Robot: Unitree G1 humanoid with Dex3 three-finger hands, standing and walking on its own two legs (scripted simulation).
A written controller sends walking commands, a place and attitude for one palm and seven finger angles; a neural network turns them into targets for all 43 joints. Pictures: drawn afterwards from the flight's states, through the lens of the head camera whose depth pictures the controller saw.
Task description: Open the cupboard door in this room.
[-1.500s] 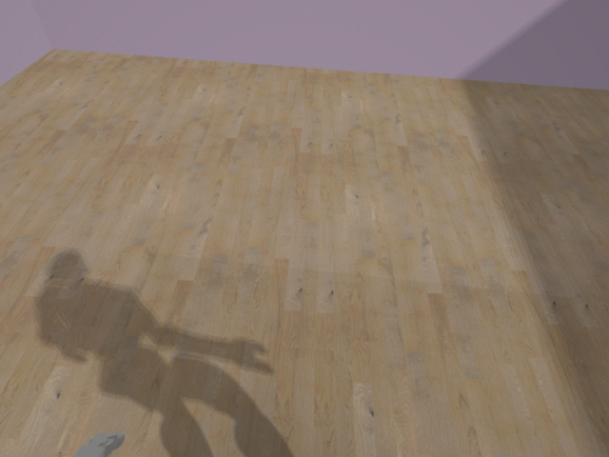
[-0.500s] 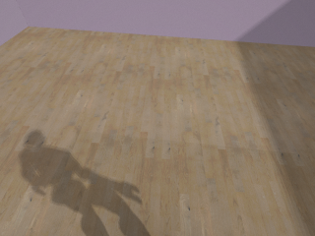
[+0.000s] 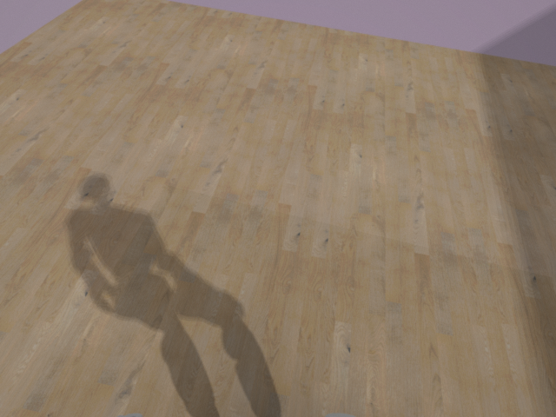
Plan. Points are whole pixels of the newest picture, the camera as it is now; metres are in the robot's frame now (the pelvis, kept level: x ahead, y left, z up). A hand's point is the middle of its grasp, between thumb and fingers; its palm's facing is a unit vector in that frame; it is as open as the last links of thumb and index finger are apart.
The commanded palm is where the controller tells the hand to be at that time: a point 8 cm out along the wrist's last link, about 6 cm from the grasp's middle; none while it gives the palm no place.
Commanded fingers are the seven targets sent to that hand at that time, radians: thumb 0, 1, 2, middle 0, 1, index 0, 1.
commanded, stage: turn or walk to find it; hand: left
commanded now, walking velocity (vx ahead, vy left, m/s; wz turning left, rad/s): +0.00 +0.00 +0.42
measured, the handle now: out of the picture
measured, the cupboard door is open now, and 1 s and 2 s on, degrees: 0 0 0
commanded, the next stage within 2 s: stand and wait in 1.82 s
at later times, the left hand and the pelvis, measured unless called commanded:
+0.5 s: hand out of the picture -0.04 +0.16 -0.17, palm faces +0.27 -0.93 -0.26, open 7.4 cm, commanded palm none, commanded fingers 0.00 0.90 0.90 -0.20 -0.30 -0.20 -0.30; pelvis -0.03 -0.04 +0.00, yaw +16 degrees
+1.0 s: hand out of the picture -0.04 +0.20 -0.16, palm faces +0.45 -0.85 -0.28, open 7.4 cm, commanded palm none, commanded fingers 0.00 0.90 0.90 -0.20 -0.30 -0.20 -0.30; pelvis -0.04 -0.04 -0.01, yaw +26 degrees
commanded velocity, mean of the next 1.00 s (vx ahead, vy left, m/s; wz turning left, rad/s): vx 0.00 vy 0.00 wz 0.42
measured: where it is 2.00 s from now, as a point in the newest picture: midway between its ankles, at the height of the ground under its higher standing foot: outside the picture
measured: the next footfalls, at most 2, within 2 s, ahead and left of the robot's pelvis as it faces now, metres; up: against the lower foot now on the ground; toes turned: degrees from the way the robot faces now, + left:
right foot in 0.16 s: +0.00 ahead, -0.14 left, +0.00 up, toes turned +5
left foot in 0.58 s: -0.05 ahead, +0.10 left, +0.00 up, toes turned +22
